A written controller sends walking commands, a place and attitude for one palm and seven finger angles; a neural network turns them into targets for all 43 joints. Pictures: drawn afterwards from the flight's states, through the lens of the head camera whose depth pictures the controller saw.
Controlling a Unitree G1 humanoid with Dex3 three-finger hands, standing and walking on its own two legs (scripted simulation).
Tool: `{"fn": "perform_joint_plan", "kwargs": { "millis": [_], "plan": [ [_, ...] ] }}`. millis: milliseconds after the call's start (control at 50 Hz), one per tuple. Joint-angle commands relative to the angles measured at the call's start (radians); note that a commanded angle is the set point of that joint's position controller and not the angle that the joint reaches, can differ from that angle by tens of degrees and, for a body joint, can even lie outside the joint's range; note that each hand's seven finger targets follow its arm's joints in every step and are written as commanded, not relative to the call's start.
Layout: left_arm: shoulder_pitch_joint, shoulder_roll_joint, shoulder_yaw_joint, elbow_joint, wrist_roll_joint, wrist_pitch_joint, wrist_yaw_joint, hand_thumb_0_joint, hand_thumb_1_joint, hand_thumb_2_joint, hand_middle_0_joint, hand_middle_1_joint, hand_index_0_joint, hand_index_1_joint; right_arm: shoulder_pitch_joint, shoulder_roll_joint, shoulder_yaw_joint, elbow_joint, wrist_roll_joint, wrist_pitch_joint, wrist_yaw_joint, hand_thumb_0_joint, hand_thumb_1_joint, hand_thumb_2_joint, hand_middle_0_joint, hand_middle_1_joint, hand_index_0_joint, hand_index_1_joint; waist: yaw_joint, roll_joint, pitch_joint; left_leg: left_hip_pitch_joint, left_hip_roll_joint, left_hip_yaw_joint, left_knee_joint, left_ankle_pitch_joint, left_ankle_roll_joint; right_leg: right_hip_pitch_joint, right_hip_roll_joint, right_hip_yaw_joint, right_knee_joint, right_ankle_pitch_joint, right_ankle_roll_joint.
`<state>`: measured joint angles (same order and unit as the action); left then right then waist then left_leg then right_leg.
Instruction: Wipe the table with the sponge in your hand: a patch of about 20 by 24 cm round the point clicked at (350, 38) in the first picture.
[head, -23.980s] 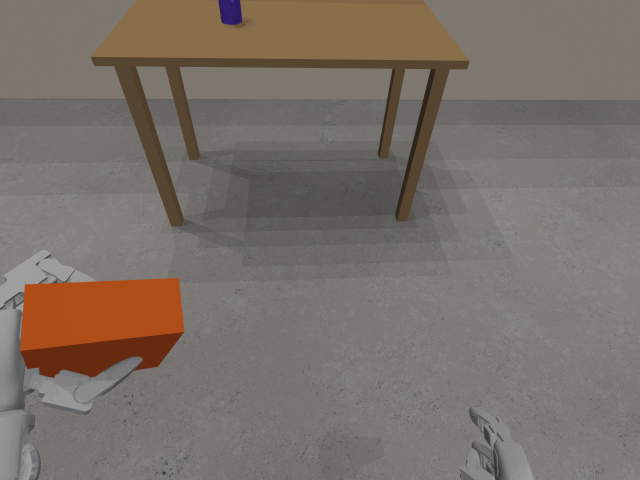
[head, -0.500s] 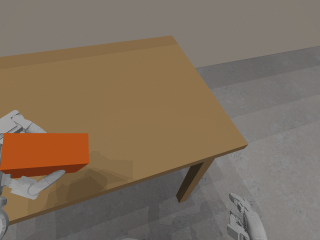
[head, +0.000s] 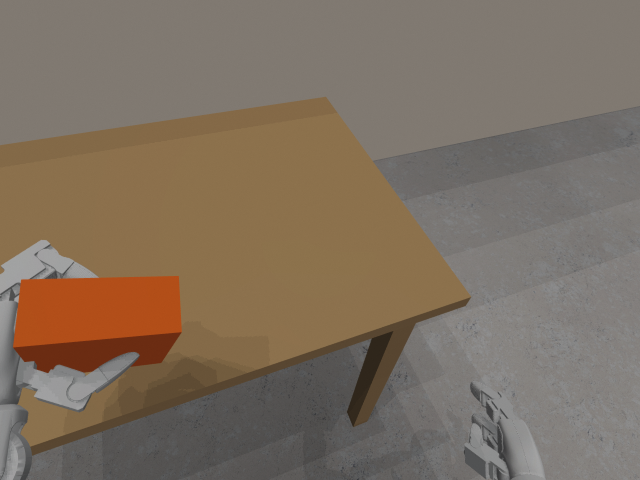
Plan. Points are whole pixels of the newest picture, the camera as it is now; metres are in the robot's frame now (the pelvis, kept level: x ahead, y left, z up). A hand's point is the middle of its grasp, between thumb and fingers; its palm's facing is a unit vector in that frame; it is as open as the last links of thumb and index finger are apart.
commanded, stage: look again from close up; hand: left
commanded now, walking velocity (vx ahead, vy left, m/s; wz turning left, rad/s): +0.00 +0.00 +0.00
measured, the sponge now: (126, 327) +0.22 +0.21 +0.13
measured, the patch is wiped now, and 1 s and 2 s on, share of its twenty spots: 0.00 0.00 0.00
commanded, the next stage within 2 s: shuffle to correct the standing spot in 0.42 s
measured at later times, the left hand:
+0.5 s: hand (90, 308) +0.23 +0.24 +0.15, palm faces +0.32 -0.87 -0.37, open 9.5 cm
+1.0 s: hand (133, 295) +0.24 +0.21 +0.16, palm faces +0.29 -0.89 -0.36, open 9.5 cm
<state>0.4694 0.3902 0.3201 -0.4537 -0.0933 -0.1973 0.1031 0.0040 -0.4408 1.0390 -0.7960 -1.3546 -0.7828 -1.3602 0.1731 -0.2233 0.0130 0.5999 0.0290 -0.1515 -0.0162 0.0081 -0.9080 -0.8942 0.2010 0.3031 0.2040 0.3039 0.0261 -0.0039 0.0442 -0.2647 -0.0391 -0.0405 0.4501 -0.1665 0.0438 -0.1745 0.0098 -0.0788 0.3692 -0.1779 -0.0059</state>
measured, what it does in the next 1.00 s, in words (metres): stands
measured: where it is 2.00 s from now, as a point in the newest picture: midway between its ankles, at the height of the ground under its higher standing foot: outside the picture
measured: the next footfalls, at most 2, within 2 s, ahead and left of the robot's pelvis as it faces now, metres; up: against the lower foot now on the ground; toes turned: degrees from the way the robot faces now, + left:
none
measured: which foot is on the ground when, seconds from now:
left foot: down 0.00-1.00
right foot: down 0.00-1.00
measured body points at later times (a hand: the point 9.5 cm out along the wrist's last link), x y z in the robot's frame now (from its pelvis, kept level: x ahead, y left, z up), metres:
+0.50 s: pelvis +0.01 +0.00 +0.00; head +0.03 +0.02 +0.45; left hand +0.20 +0.29 +0.17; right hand +0.19 -0.22 -0.07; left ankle +0.05 +0.08 -0.74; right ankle +0.01 -0.12 -0.74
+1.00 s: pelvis +0.02 -0.02 +0.00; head +0.03 -0.01 +0.45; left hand +0.22 +0.25 +0.18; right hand +0.20 -0.24 -0.07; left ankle +0.05 +0.08 -0.74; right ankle +0.01 -0.12 -0.74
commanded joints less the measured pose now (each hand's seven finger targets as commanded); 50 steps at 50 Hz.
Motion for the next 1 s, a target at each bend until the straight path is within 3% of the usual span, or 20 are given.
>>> {"fn": "perform_joint_plan", "kwargs": {
  "millis": [0, 20, 120, 200, 220, 300, 320, 400, 420, 480, 500, 520, 560, 700, 720, 800, 820, 900, 920, 980],
  "plan": [
    [-0.076, 0.195, 0.146, -0.221, -0.008, -0.061, 0.032, 0.0, 0.1, 1.3, -1.2, -1.6, -1.2, -1.6, -0.107, -0.129, -0.05, -0.165, 0.005, -0.05, -0.01, 0.0, -0.9, -0.9, 0.2, 0.3, 0.2, 0.3, -0.007, 0.068, -0.138, 0.06, 0.102, -0.113, -0.095, -0.017, -0.031, 0.021, -0.107, 0.121, -0.075, 0.012, -0.015],
    [-0.084, 0.146, 0.106, -0.224, -0.008, -0.067, 0.026, 0.0, 0.1, 1.3, -1.2, -1.6, -1.2, -1.6, -0.092, -0.126, -0.047, -0.159, -0.003, -0.044, -0.009, 0.0, -0.9, -0.9, 0.2, 0.3, 0.2, 0.3, -0.008, 0.053, -0.139, 0.045, 0.106, -0.114, -0.102, -0.021, -0.027, 0.034, -0.102, 0.105, -0.074, 0.013, -0.015],
    [-0.081, 0.138, 0.101, -0.216, -0.006, -0.059, 0.025, 0.0, 0.1, 1.3, -1.2, -1.6, -1.2, -1.6, -0.091, -0.123, -0.045, -0.165, -0.004, -0.038, -0.012, 0.0, -0.9, -0.9, 0.2, 0.3, 0.2, 0.3, -0.009, 0.053, -0.134, 0.05, 0.109, -0.108, -0.11, -0.027, -0.025, 0.037, -0.099, 0.109, -0.083, 0.014, -0.013],
    [-0.086, 0.179, 0.133, -0.227, -0.001, -0.051, 0.032, 0.0, 0.1, 1.3, -1.2, -1.6, -1.2, -1.6, -0.104, -0.127, -0.046, -0.17, 0.0, -0.04, -0.015, 0.0, -0.9, -0.9, 0.2, 0.3, 0.2, 0.3, -0.008, 0.079, -0.137, 0.069, 0.109, -0.109, -0.11, -0.016, -0.029, 0.034, -0.099, 0.122, -0.08, 0.021, -0.014],
    [-0.095, 0.133, 0.094, -0.228, -0.001, -0.056, 0.026, 0.0, 0.1, 1.3, -1.2, -1.6, -1.2, -1.6, -0.091, -0.123, -0.043, -0.167, -0.006, -0.037, -0.014, 0.0, -0.9, -0.9, 0.2, 0.3, 0.2, 0.3, -0.009, 0.065, -0.134, 0.055, 0.115, -0.108, -0.117, -0.028, -0.025, 0.039, -0.095, 0.107, -0.08, 0.016, -0.012],
    [-0.076, 0.189, 0.148, -0.242, 0.005, -0.048, 0.034, 0.0, 0.1, 1.3, -1.2, -1.6, -1.2, -1.6, -0.101, -0.125, -0.046, -0.171, -0.002, -0.038, -0.016, 0.0, -0.9, -0.9, 0.2, 0.3, 0.2, 0.3, -0.005, 0.08, -0.159, 0.073, 0.114, -0.109, -0.115, 0.014, -0.029, 0.067, -0.094, 0.113, -0.063, 0.058, -0.013],
    [-0.081, 0.134, 0.102, -0.243, 0.003, -0.053, 0.026, 0.0, 0.1, 1.3, -1.2, -1.6, -1.2, -1.6, -0.088, -0.121, -0.043, -0.167, -0.008, -0.033, -0.016, 0.0, -0.9, -0.9, 0.2, 0.3, 0.2, 0.3, -0.008, 0.057, -0.156, 0.061, 0.118, -0.109, -0.12, 0.02, -0.026, 0.073, -0.091, 0.099, -0.062, 0.063, -0.012],
    [-0.056, 0.176, 0.143, -0.245, 0.004, -0.044, 0.031, 0.0, 0.1, 1.3, -1.2, -1.6, -1.2, -1.6, -0.1, -0.124, -0.047, -0.171, -0.002, -0.031, -0.017, 0.0, -0.9, -0.9, 0.2, 0.3, 0.2, 0.3, -0.006, 0.077, -0.168, 0.086, 0.117, -0.105, -0.112, 0.079, -0.034, 0.082, -0.095, 0.104, -0.051, 0.105, -0.011],
    [-0.054, 0.137, 0.11, -0.24, 0.004, -0.048, 0.025, 0.0, 0.1, 1.3, -1.2, -1.6, -1.2, -1.6, -0.087, -0.121, -0.044, -0.167, -0.009, -0.025, -0.017, 0.0, -0.9, -0.9, 0.2, 0.3, 0.2, 0.3, -0.007, 0.059, -0.167, 0.074, 0.121, -0.104, -0.116, 0.082, -0.029, 0.087, -0.091, 0.094, -0.053, 0.109, -0.01],
    [-0.055, 0.149, 0.119, -0.248, 0.002, -0.044, 0.022, 0.0, 0.1, 1.3, -1.2, -1.6, -1.2, -1.6, -0.083, -0.123, -0.049, -0.172, -0.005, -0.026, -0.018, 0.0, -0.9, -0.9, 0.2, 0.3, 0.2, 0.3, -0.009, 0.066, -0.166, 0.084, 0.121, -0.101, -0.104, 0.117, -0.031, 0.09, -0.098, 0.103, -0.054, 0.137, -0.011],
    [-0.048, 0.175, 0.144, -0.239, 0.006, -0.038, 0.03, 0.0, 0.1, 1.3, -1.2, -1.6, -1.2, -1.6, -0.097, -0.122, -0.047, -0.17, -0.002, -0.021, -0.02, 0.0, -0.9, -0.9, 0.2, 0.3, 0.2, 0.3, -0.006, 0.071, -0.166, 0.091, 0.12, -0.103, -0.113, 0.109, -0.036, 0.086, -0.094, 0.101, -0.049, 0.122, -0.01],
    [-0.06, 0.127, 0.102, -0.237, 0.004, -0.044, 0.022, 0.0, 0.1, 1.3, -1.2, -1.6, -1.2, -1.6, -0.086, -0.118, -0.043, -0.164, -0.009, -0.016, -0.02, 0.0, -0.9, -0.9, 0.2, 0.3, 0.2, 0.3, -0.009, 0.045, -0.158, 0.082, 0.128, -0.104, -0.122, 0.095, -0.034, 0.078, -0.084, 0.087, -0.054, 0.107, -0.008],
    [-0.075, 0.147, 0.118, -0.242, 0.003, -0.043, 0.021, 0.0, 0.1, 1.3, -1.2, -1.6, -1.2, -1.6, -0.088, -0.114, -0.046, -0.171, -0.006, -0.018, -0.024, 0.0, -0.9, -0.9, 0.2, 0.3, 0.2, 0.3, -0.01, 0.054, -0.154, 0.097, 0.137, -0.106, -0.134, 0.075, -0.036, 0.067, -0.078, 0.097, -0.055, 0.093, -0.007],
    [-0.116, 0.162, 0.128, -0.267, 0.01, -0.034, 0.025, 0.0, 0.1, 1.3, -1.2, -1.6, -1.2, -1.6, -0.105, -0.105, -0.045, -0.177, -0.008, -0.007, -0.02, 0.0, -0.9, -0.9, 0.2, 0.3, 0.2, 0.3, -0.009, 0.115, -0.156, 0.107, 0.174, -0.125, -0.168, 0.04, -0.053, 0.044, -0.049, 0.089, -0.026, 0.047, -0.006],
    [-0.122, 0.117, 0.089, -0.269, 0.01, -0.038, 0.018, 0.0, 0.1, 1.3, -1.2, -1.6, -1.2, -1.6, -0.095, -0.102, -0.042, -0.176, -0.014, -0.002, -0.019, 0.0, -0.9, -0.9, 0.2, 0.3, 0.2, 0.3, -0.011, 0.12, -0.144, 0.091, 0.182, -0.126, -0.174, 0.025, -0.047, 0.037, -0.042, 0.081, -0.026, 0.047, -0.005],
    [-0.093, 0.163, 0.134, -0.276, 0.007, -0.023, 0.024, 0.0, 0.1, 1.3, -1.2, -1.6, -1.2, -1.6, -0.102, -0.099, -0.046, -0.187, -0.008, 0.005, -0.016, 0.0, -0.9, -0.9, 0.2, 0.3, 0.2, 0.3, -0.012, 0.116, -0.168, 0.101, 0.184, -0.107, -0.147, 0.031, -0.04, 0.042, -0.048, 0.089, -0.026, 0.057, -0.007],
    [-0.084, 0.128, 0.107, -0.267, 0.004, -0.023, 0.018, 0.0, 0.1, 1.3, -1.2, -1.6, -1.2, -1.6, -0.094, -0.095, -0.043, -0.186, -0.014, 0.012, -0.015, 0.0, -0.9, -0.9, 0.2, 0.3, 0.2, 0.3, -0.012, 0.103, -0.165, 0.088, 0.189, -0.105, -0.145, 0.025, -0.033, 0.04, -0.044, 0.085, -0.03, 0.063, -0.007],
    [-0.066, 0.174, 0.148, -0.28, -0.003, -0.006, 0.021, 0.0, 0.1, 1.3, -1.2, -1.6, -1.2, -1.6, -0.101, -0.094, -0.045, -0.194, -0.006, 0.018, -0.017, 0.0, -0.9, -0.9, 0.2, 0.3, 0.2, 0.3, -0.015, 0.112, -0.181, 0.105, 0.189, -0.089, -0.112, 0.082, -0.031, 0.036, -0.051, 0.093, -0.022, 0.087, -0.009],
    [-0.062, 0.136, 0.119, -0.271, -0.007, -0.005, 0.015, 0.0, 0.1, 1.3, -1.2, -1.6, -1.2, -1.6, -0.094, -0.09, -0.043, -0.193, -0.009, 0.024, -0.016, 0.0, -0.9, -0.9, 0.2, 0.3, 0.2, 0.3, -0.016, 0.094, -0.174, 0.091, 0.193, -0.083, -0.106, 0.069, -0.024, 0.034, -0.048, 0.09, -0.029, 0.087, -0.009],
    [-0.063, 0.154, 0.132, -0.27, -0.013, 0.008, 0.015, 0.0, 0.1, 1.3, -1.2, -1.6, -1.2, -1.6, -0.093, -0.093, -0.048, -0.196, -0.003, 0.027, -0.02, 0.0, -0.9, -0.9, 0.2, 0.3, 0.2, 0.3, -0.017, 0.084, -0.169, 0.093, 0.187, -0.064, -0.072, 0.07, -0.019, 0.025, -0.063, 0.118, -0.04, 0.104, -0.014]
  ]
}}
